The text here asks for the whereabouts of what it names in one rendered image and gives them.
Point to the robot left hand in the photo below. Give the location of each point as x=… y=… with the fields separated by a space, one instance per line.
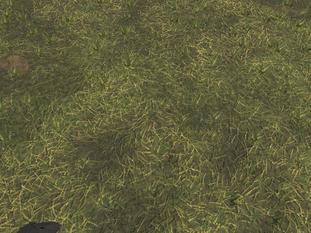
x=40 y=227

